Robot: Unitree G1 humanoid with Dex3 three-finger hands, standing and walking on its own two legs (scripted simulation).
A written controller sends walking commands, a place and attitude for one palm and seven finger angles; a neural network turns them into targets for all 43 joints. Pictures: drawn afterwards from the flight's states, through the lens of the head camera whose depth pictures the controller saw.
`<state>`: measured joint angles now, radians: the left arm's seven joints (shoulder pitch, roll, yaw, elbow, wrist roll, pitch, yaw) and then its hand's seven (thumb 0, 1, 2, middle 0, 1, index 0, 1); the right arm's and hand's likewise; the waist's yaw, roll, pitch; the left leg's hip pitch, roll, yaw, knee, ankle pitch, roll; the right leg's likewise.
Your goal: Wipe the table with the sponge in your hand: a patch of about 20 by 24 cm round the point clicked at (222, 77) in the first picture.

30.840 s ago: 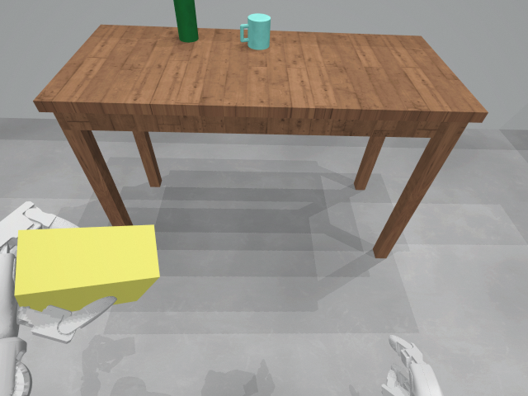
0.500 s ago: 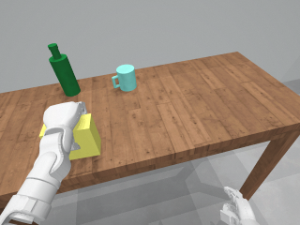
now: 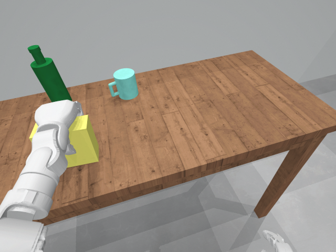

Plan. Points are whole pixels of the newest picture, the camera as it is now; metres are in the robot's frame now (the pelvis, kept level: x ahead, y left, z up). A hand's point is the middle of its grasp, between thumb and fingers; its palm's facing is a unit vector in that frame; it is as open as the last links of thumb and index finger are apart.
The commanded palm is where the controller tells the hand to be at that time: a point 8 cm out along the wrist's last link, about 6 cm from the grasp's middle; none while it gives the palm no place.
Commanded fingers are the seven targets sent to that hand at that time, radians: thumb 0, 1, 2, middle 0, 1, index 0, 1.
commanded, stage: wipe forward along the first lane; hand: left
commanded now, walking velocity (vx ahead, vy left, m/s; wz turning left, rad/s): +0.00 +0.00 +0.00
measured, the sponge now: (71, 148) +0.35 +0.30 +0.06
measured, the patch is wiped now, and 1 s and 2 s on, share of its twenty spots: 0.30 0.35 0.55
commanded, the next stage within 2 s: slide across to the middle lane in 0.78 s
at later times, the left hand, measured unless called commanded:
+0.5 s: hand (64, 118) +0.40 +0.32 +0.12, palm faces -0.08 -0.01 -1.00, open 10.1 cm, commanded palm +0.39 +0.32 +0.16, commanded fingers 0.00 0.10 1.30 -1.20 -1.60 -1.20 -1.60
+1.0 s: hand (66, 107) +0.45 +0.33 +0.12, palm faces -0.08 +0.03 -1.00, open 10.1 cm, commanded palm +0.43 +0.31 +0.17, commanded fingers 0.00 0.10 1.30 -1.20 -1.60 -1.20 -1.60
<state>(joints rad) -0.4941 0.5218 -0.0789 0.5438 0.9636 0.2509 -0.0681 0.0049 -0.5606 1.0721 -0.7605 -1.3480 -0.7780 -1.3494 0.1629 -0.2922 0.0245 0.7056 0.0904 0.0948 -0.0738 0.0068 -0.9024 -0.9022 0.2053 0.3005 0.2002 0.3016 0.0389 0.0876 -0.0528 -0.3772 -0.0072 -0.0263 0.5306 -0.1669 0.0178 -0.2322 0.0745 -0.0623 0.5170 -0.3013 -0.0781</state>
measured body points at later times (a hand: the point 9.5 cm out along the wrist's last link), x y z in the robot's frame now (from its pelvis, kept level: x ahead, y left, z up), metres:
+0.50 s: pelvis +0.00 +0.01 +0.00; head +0.01 -0.01 +0.45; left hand +0.40 +0.32 +0.17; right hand +0.13 -0.25 -0.12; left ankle +0.07 +0.11 -0.73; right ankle -0.02 -0.07 -0.73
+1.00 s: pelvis +0.02 +0.04 +0.00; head +0.04 +0.03 +0.45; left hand +0.45 +0.33 +0.17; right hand +0.10 -0.23 -0.13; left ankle +0.07 +0.11 -0.73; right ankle -0.02 -0.07 -0.73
